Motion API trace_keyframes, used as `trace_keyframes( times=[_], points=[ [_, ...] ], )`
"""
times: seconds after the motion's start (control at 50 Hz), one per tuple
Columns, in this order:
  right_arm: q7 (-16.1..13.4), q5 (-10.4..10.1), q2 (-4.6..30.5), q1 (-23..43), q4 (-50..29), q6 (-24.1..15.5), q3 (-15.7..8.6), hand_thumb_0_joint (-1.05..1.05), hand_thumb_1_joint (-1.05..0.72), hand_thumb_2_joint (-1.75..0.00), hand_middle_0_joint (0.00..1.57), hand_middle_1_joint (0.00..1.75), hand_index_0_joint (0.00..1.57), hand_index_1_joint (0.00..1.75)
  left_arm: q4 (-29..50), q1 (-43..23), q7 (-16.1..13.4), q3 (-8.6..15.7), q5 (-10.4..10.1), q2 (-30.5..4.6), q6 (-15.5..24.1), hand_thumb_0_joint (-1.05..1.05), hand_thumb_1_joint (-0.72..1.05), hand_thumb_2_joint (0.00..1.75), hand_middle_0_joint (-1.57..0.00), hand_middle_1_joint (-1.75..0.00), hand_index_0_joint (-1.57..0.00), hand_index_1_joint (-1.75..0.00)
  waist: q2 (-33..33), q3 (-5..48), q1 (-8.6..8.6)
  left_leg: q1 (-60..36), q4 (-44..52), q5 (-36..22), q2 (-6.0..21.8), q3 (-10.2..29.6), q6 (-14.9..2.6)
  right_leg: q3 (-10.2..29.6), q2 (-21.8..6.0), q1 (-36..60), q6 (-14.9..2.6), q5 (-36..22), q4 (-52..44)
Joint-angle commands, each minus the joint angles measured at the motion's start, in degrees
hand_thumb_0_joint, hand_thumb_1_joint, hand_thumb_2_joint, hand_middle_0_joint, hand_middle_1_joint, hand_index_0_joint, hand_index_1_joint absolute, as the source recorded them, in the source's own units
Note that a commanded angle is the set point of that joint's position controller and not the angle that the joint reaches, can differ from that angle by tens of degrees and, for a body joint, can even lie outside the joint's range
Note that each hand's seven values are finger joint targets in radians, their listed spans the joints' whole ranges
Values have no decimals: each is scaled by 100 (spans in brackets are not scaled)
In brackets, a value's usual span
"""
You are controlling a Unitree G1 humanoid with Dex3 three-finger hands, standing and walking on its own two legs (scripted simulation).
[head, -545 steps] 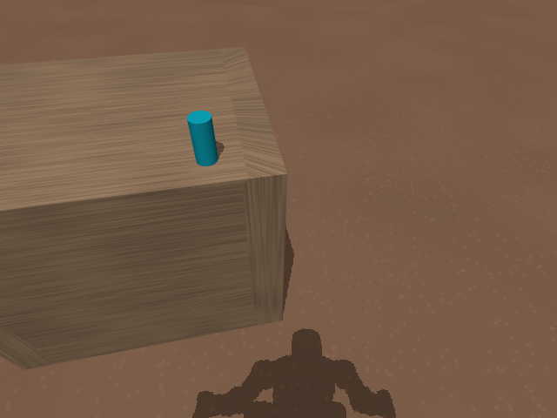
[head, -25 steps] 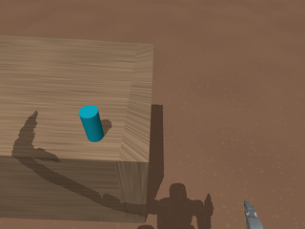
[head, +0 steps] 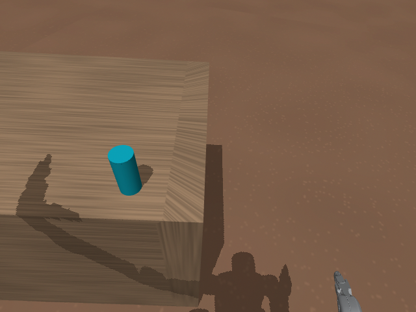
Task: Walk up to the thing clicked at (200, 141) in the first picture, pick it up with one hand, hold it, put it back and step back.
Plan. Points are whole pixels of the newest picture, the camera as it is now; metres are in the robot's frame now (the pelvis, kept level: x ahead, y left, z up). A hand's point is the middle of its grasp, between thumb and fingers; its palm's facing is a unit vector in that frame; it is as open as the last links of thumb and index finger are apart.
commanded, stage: go down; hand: left
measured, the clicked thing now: (126, 171) +0.43 +0.17 +0.04
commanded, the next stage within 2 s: approach in 0.16 s
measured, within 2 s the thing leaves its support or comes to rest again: neither
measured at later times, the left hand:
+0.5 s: hand out of the picture +0.35 +0.35 +0.14, palm faces +0.11 -0.99 +0.01, open 17.1 cm
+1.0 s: hand (109, 172) +0.42 +0.20 +0.05, palm faces +0.11 -0.99 +0.04, open 17.0 cm
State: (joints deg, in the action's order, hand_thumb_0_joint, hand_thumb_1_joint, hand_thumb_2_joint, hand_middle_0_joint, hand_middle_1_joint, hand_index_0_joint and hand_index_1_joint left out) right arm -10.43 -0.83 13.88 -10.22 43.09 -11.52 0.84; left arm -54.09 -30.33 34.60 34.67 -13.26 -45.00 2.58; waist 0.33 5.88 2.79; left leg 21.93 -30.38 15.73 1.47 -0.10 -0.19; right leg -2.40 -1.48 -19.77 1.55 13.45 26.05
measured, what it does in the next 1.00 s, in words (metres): stands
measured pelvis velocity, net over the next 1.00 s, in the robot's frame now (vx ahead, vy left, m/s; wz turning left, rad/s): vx -0.01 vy -0.01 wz -0.03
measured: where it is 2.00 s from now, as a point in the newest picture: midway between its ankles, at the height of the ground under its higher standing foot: outside the picture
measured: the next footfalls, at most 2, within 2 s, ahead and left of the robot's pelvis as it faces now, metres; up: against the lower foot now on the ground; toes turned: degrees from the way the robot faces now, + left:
none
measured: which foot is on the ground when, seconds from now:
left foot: down 0.00-1.00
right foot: down 0.00-1.00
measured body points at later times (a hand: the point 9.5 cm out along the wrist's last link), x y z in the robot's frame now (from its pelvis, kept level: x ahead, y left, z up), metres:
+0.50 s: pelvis -0.01 +0.00 +0.00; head +0.02 +0.02 +0.45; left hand +0.34 +0.40 +0.14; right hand +0.15 -0.25 -0.08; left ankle -0.01 +0.11 -0.74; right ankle -0.01 -0.14 -0.74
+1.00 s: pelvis -0.01 -0.01 -0.03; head +0.05 +0.01 +0.41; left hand +0.41 +0.26 +0.05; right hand +0.13 -0.28 -0.09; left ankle -0.01 +0.11 -0.74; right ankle -0.01 -0.14 -0.74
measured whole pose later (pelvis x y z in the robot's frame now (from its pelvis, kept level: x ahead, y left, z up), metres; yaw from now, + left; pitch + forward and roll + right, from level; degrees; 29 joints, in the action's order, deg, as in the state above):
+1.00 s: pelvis -0.01 -0.01 -0.03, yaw -2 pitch +12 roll -2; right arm -2.5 0.7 13.4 -17.0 24.0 -5.7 -3.2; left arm -45.0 -29.3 10.7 21.9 -10.8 -21.6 16.6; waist 0.3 5.7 5.7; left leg 36.4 -46.9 23.0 3.1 -0.6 0.5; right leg -1.2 -0.2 -35.4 1.0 20.6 43.5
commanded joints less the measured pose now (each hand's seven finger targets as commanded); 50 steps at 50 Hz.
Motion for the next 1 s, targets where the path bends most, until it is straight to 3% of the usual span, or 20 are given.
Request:
trace_keyframes(
  times=[0.0, 0.12, 0.14, 0.18, 0.2, 0.28, 0.36, 0.42, 0.48, 0.54, 0.58, 0.68, 0.72, 0.82, 0.84, 0.86, 0.88, 0.9, 0.94, 0.98],
  points=[
    [-97, -15, 987, 348, -741, -304, -346, 0, 54, -5, 5, 5, 5, 5, 1321, -1872, 49, 331, -214, -2206, 376, 0, -49, 3, -5, -4, -6, -3, -882, 1449, -92, -1247, 254, -1705, -176, 83, -78, -75, 146, 158, -228, -1211, -198],
    [-63, 1, 878, 399, -740, -336, -256, 0, 54, -5, 5, 5, 5, 5, 1737, -1964, 74, 318, -221, -2200, 442, 0, -44, 5, -4, -4, -5, -3, -1145, 1669, -130, -1490, 178, -2048, -134, 133, -28, -96, 153, 102, -252, -1312, -157],
    [-56, -7, 946, 347, -735, -331, -295, 0, 53, -5, 5, 5, 5, 5, 1083, -1508, 72, 274, -225, -1968, 343, 0, -43, 5, -4, -4, -5, -3, -872, 1487, -69, -1389, 197, -2089, -100, 155, -28, -116, 181, 97, -259, -1300, -152],
    [-83, -16, 986, 549, -950, -375, -352, 0, 53, -5, 5, 5, 5, 5, 2343, -2394, 17, 335, -256, -2280, 456, 0, -45, 5, -4, -4, -5, -3, -1334, 1986, -94, -1698, 165, -2264, -131, 140, -4, -103, 147, 216, -261, -1463, -133],
    [-74, -16, 840, 331, -532, -330, -233, 0, 53, -5, 5, 5, 5, 5, 1519, -1802, 0, 508, -205, -2340, 339, 0, -42, 5, -4, -3, -5, -3, -1132, 1571, -154, -1473, 181, -2213, -104, 157, -5, -132, 176, 126, -266, -1335, -152],
    [-91, -6, 931, 390, -752, -345, -345, 0, 56, -5, 5, 5, 5, 5, 1554, -1790, -20, 195, -155, -1970, 276, 0, -36, 6, -3, -2, -2, -3, -992, 1391, -50, -1399, 267, -2009, -97, 161, -3, -138, 182, 77, -268, -1234, -170],
    [-35, -11, 635, 443, -719, -361, -37, 0, 56, -5, 5, 5, 5, 5, 765, -1552, 94, -175, -240, -1422, 279, 0, -42, 5, -4, -3, -3, -4, -567, 869, 11, -953, 291, -1502, -124, 114, -82, -110, 182, -61, -222, -1001, -187],
    [-53, 40, 898, 374, -1035, -411, -228, 0, 56, -4, 5, 5, 5, 5, 1170, -2180, 56, -305, -296, -1325, 513, 0, -45, 4, -4, -3, -3, -3, -625, 1317, 204, -1185, 167, -1324, -140, 105, -100, -96, 158, -241, -198, -946, -96],
    [17, 46, 929, 341, -1295, -455, -176, 0, 57, -4, 5, 5, 5, 5, 487, -1815, -63, -494, -296, -835, 627, 0, -48, 5, -3, -4, -3, -4, -377, 1173, 280, -1078, 63, -1104, -124, 123, -94, -108, 169, -533, -187, -751, 4],
    [86, 84, 1002, 165, -1438, -455, -332, 0, 58, -4, 5, 5, 5, 5, 1363, -2496, -352, -591, -217, -828, 1003, 0, -46, 5, -3, -3, -3, -3, -677, 1642, 283, -1240, -157, -1159, -116, 145, -66, -103, 160, -741, -208, -754, 217],
    [184, 78, 959, -72, -1509, -406, -333, 0, 57, -4, 5, 5, 5, 5, 889, -2135, -497, -596, -258, -525, 1114, 0, -46, 5, -4, -4, -4, -4, -533, 1518, 320, -1031, -305, -1280, -60, 186, -46, -122, 177, -885, -219, -778, 372],
    [460, 129, 848, -137, -1991, -254, -377, 0, 56, -4, 5, 5, 5, 5, 1754, -2426, -1106, -678, -152, -233, 1596, 0, -46, 6, -5, -4, -5, -4, -1073, 2179, 144, -1070, -745, -1845, 1, 191, 58, -98, 154, -949, -266, -1001, 766],
    [553, 149, 856, -232, -2012, -142, -482, 0, 57, -4, 5, 5, 5, 5, 1305, -2047, -1368, -718, -100, 52, 1664, 0, -42, 5, -3, -4, -4, -3, -849, 2002, 102, -672, -885, -1839, 23, 204, 56, -92, 167, -922, -268, -1003, 913],
    [732, 200, 889, -165, -2492, 81, -728, 0, 55, -5, 5, 5, 5, 5, 2455, -2497, -2135, -547, 122, -67, 1941, 0, -39, 5, -4, -4, -5, -3, -1232, 2565, -114, -468, -1131, -1806, 34, 149, 121, -38, 169, -741, -297, -988, 1289],
    [763, 193, 784, -155, -2708, 127, -630, 0, 55, -5, 5, 5, 5, 5, 2184, -2232, -2235, -761, 170, 265, 1914, 0, -39, 4, -5, -4, -6, -3, -1018, 2588, -66, -385, -1172, -1755, 23, 125, 97, -29, 181, -631, -283, -1012, 1314],
    [767, 174, 884, -203, -2860, 156, -790, 0, 55, -5, 5, 5, 5, 5, 2164, -2039, -2341, -805, 173, 467, 1891, 0, -39, 4, -5, -3, -5, -2, -813, 2589, -43, -249, -1192, -1714, 29, 120, 88, -23, 193, -560, -274, -1062, 1370],
    [766, 158, 852, -274, -2890, 203, -757, 0, 54, -5, 5, 5, 5, 5, 2380, -1974, -2420, -823, 187, 449, 1896, 0, -41, 3, -5, -4, -6, -2, -812, 2601, -69, -146, -1205, -1660, 9, 84, 78, 6, 187, -421, -256, -1124, 1396],
    [773, 148, 738, -380, -2872, 256, -711, 0, 54, -5, 5, 5, 5, 5, 2138, -1854, -2450, -1027, 205, 768, 1839, 0, -41, 3, -5, -4, -6, -2, -578, 2518, 1, 32, -1246, -1548, -7, 56, 37, 36, 174, -426, -231, -1194, 1427],
    [760, 100, 885, -365, -2966, 297, -845, 0, 54, -5, 5, 5, 5, 5, 2199, -1652, -2464, -1087, 179, 839, 1794, 0, -43, 3, -5, -4, -6, -2, -543, 2439, 10, 144, -1267, -1538, -14, 34, 21, 74, 169, -408, -222, -1274, 1482],
    [787, 76, 707, -424, -3143, 330, -686, 0, 54, -5, 5, 5, 5, 5, 2149, -1638, -2403, -1385, 186, 1197, 1718, 0, -45, 2, -5, -4, -6, -2, -454, 2206, 88, 131, -1295, -1530, 3, 27, 11, 60, 192, -619, -216, -1223, 1502]
  ],
)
